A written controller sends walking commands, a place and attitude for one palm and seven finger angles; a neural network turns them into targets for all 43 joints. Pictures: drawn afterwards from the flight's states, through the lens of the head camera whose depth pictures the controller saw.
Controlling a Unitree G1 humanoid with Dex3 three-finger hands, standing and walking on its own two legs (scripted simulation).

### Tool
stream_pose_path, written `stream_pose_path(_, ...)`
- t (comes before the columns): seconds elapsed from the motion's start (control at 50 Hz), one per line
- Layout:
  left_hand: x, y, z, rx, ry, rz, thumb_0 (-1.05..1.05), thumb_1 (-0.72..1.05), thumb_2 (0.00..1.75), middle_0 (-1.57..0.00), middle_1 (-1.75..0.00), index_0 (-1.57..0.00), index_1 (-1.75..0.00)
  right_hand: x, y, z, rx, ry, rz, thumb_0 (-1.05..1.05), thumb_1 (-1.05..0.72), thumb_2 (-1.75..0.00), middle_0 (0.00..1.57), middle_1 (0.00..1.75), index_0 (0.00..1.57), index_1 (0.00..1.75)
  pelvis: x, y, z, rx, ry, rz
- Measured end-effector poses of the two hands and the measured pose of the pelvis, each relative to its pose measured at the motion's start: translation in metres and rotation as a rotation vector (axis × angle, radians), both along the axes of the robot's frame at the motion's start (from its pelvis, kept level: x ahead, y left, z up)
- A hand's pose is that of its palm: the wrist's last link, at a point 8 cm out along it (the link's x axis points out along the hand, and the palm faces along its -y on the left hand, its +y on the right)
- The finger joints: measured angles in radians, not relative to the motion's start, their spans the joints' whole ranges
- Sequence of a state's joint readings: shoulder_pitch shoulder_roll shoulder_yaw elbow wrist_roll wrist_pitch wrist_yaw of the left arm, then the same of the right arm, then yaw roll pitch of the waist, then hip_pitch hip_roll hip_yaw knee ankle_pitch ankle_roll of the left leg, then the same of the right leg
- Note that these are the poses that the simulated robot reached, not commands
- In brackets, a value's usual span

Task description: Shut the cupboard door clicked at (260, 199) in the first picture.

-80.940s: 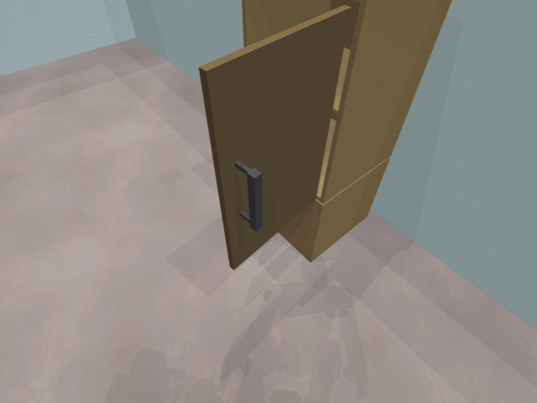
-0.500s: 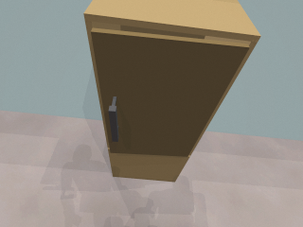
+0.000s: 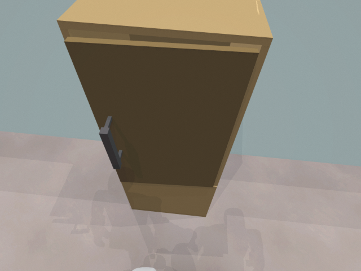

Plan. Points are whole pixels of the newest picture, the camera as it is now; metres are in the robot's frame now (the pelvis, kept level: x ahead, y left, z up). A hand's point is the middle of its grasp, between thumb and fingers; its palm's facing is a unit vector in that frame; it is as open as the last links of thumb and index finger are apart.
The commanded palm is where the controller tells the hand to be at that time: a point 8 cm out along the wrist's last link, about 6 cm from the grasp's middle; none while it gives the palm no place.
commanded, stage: come to a stop and stand still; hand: left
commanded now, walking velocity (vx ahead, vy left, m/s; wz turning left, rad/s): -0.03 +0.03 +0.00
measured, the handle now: (113, 144) +0.43 +0.23 -0.04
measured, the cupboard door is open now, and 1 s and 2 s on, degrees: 3 3 3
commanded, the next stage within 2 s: look again from close up in 1.86 s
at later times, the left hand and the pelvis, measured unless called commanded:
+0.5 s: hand out of the picture +0.02 +0.23 -0.16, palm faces +0.00 -0.96 -0.27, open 7.4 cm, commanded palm none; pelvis +0.01 +0.04 +0.00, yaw -2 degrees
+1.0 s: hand out of the picture +0.06 +0.17 -0.16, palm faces -0.02 -0.97 -0.24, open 7.3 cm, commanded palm none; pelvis +0.04 +0.00 +0.01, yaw -1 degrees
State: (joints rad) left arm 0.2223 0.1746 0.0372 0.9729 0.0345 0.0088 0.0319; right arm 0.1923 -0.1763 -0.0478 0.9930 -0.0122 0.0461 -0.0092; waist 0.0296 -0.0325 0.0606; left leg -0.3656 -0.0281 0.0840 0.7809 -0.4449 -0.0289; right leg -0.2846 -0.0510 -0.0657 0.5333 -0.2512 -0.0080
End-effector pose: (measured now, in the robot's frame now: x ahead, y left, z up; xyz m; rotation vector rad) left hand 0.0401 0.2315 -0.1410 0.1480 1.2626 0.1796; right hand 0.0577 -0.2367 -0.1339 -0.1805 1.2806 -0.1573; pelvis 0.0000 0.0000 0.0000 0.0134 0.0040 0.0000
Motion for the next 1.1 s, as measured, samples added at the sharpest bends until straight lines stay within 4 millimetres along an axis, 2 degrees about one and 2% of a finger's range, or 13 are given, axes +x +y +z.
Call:
stream_pose_path(0.1,-0.016,0.015,-0.016,-0.015,0.040,0.037,0.00,0.91,0.90,-0.20,-0.30,-0.20,-0.30,0.015,0.017,0.003,-0.013,-0.066,0.028,0.00,-0.91,-0.90,0.20,0.30,0.20,0.30,-0.003,0.009,-0.007,-0.011,-0.012,0.005)
stream_pose_path(0.18,-0.032,0.025,-0.020,-0.002,0.070,0.006,0.00,0.91,0.90,-0.20,-0.30,-0.20,-0.30,0.022,0.029,-0.002,0.003,-0.104,0.042,0.00,-0.91,-0.90,0.20,0.30,0.20,0.30,-0.004,0.021,-0.013,-0.022,-0.010,-0.012)
stream_pose_path(0.28,-0.042,0.040,-0.009,0.022,0.121,-0.016,0.00,0.91,0.90,-0.20,-0.30,-0.20,-0.30,0.023,0.048,-0.006,0.039,-0.156,0.027,0.00,-0.91,-0.90,0.20,0.30,0.20,0.30,0.002,0.035,-0.011,-0.022,-0.014,-0.015)
stream_pose_path(0.42,-0.032,0.049,0.009,0.062,0.106,-0.011,0.00,0.91,0.90,-0.20,-0.30,-0.20,-0.30,0.008,0.048,-0.015,0.047,-0.102,0.012,-0.01,-0.93,-0.90,0.20,0.30,0.20,0.30,0.009,0.042,-0.004,-0.008,-0.020,-0.021)
stream_pose_path(0.54,-0.016,0.041,0.014,0.059,0.100,-0.038,0.00,0.91,0.90,-0.19,-0.30,-0.20,-0.30,-0.013,0.044,-0.017,0.056,-0.028,-0.004,0.00,-0.92,-0.90,0.20,0.30,0.20,0.30,0.014,0.038,0.000,0.000,-0.019,-0.027)
stream_pose_path(0.68,0.003,0.021,0.013,0.034,0.099,-0.057,0.00,0.91,0.90,-0.20,-0.30,-0.20,-0.30,-0.039,0.041,-0.017,0.069,0.077,-0.025,0.00,-0.91,-0.90,0.20,0.30,0.20,0.30,0.022,0.027,0.004,0.005,-0.010,-0.023)
stream_pose_path(0.78,0.010,0.012,0.012,0.032,0.108,-0.055,0.00,0.92,0.90,-0.20,-0.30,-0.20,-0.30,-0.050,0.038,-0.017,0.078,0.133,-0.038,0.00,-0.91,-0.90,0.20,0.30,0.20,0.30,0.028,0.018,0.005,0.005,-0.010,-0.021)
stream_pose_path(0.92,0.014,-0.001,0.011,0.030,0.125,-0.047,0.00,0.93,0.90,-0.20,-0.30,-0.20,-0.30,-0.049,0.032,-0.017,0.086,0.161,-0.048,0.00,-0.91,-0.90,0.20,0.30,0.20,0.30,0.036,0.005,0.006,0.005,-0.014,-0.019)
stream_pose_path(1.1,0.009,-0.020,0.010,0.021,0.150,-0.032,0.01,0.93,0.90,-0.20,-0.30,-0.20,-0.30,-0.030,0.018,-0.017,0.089,0.145,-0.041,0.00,-0.91,-0.90,0.20,0.30,0.20,0.30,0.044,-0.011,0.006,0.005,-0.013,-0.017)
